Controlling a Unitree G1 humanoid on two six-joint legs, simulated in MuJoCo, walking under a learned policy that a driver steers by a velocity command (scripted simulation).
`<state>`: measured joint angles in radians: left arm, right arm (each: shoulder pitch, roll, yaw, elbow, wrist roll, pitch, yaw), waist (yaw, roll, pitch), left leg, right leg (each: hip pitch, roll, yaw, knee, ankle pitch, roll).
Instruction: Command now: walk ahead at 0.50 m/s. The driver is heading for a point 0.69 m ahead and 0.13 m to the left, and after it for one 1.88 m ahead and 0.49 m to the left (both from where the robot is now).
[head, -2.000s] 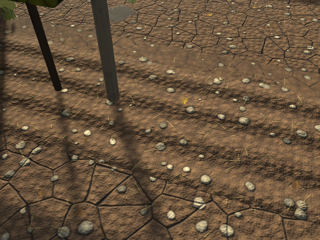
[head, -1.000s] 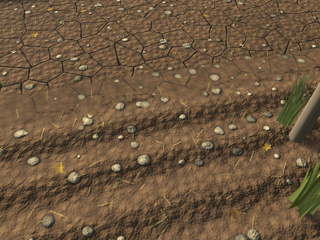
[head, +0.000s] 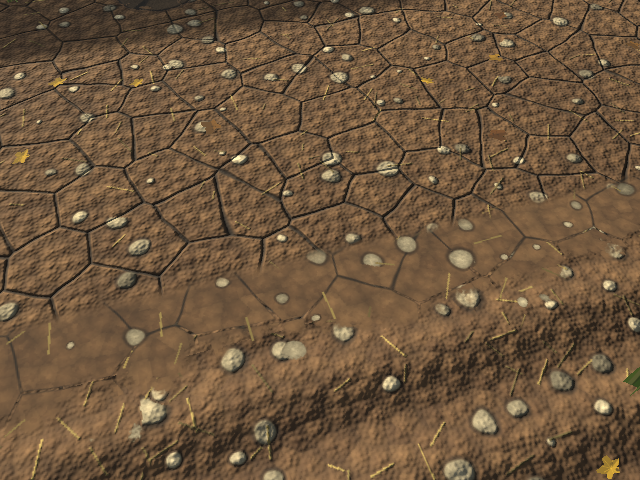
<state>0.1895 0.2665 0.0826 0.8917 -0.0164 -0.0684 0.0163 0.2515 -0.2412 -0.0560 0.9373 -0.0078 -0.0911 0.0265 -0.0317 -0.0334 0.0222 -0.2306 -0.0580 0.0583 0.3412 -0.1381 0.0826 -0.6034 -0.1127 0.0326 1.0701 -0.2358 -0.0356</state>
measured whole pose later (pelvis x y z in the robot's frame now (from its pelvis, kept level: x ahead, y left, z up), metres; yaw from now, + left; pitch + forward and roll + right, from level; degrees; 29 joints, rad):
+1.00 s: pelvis +0.48 -0.01 -0.02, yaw +17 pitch +3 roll -2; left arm 0.08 0.29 0.07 0.85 0.00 -0.02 0.04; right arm 0.13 -0.29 -0.08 0.75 0.00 -0.01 0.01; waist -0.01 -0.01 0.07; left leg -0.45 -0.08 -0.03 0.49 -0.09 0.09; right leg -0.50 -0.01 0.04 1.20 -0.49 0.05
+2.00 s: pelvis +0.55 -0.02 -0.01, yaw +31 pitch -1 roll +0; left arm 0.18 0.26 0.04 0.93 0.01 0.00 0.02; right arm 0.21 -0.22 -0.03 0.80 -0.01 0.00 -0.02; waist 0.02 0.00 0.03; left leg -0.19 -0.02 -0.05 0.54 -0.32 0.01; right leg -0.23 -0.03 0.05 0.51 -0.26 0.05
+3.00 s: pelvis +0.57 -0.02 -0.01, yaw +30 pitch -1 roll +0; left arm 0.29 0.21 0.02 1.10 -0.01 -0.01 0.04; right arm 0.32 -0.21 -0.02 1.05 0.02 -0.01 -0.03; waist 0.00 0.00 0.00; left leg -0.20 -0.01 -0.05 0.57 -0.39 0.02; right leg -0.27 -0.01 0.04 0.63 -0.42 -0.01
